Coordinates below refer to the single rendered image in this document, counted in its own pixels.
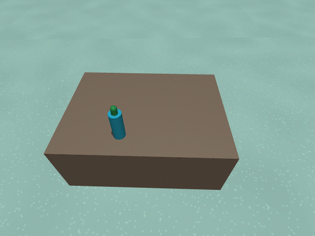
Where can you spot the bottle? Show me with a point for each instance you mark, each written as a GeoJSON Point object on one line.
{"type": "Point", "coordinates": [116, 122]}

